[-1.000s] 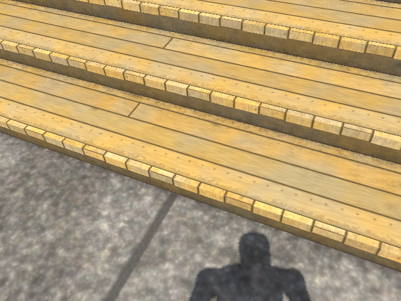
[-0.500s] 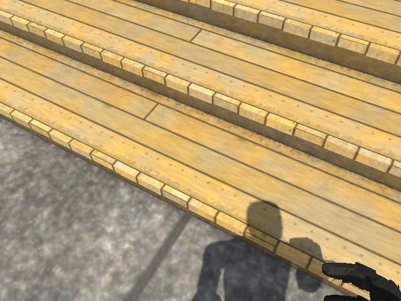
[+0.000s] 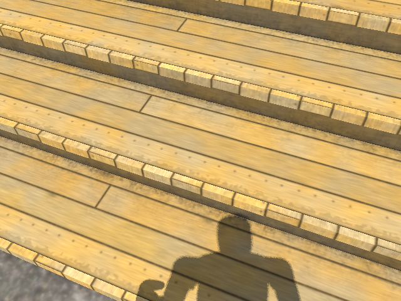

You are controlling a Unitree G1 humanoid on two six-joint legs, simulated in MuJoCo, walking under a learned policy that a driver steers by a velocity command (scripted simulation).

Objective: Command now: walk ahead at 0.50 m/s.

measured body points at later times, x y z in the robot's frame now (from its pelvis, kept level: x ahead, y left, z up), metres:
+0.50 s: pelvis +0.25 +0.02 +0.00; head +0.29 +0.02 +0.45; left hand +0.10 +0.22 -0.13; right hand +0.48 -0.16 -0.11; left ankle +0.36 +0.15 -0.50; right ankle +0.11 -0.10 -0.73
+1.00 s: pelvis +0.47 +0.15 +0.14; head +0.50 +0.18 +0.59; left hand +0.44 +0.43 +0.03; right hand +0.77 -0.05 +0.08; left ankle +0.48 +0.18 -0.53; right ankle +0.59 +0.05 -0.57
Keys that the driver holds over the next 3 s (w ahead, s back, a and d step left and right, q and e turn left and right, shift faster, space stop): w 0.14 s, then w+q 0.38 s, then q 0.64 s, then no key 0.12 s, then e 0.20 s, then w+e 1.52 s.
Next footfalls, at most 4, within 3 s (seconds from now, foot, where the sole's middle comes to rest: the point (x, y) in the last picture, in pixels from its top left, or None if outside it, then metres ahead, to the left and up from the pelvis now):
0.02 right None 0.15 -0.10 -0.77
0.62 left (146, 271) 0.55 0.18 -0.64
1.02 right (185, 249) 0.62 0.06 -0.64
1.18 left None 0.45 0.32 -0.64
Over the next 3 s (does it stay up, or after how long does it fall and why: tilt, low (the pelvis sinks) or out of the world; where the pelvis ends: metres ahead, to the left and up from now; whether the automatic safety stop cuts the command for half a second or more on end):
stays up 1.16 0.43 0.24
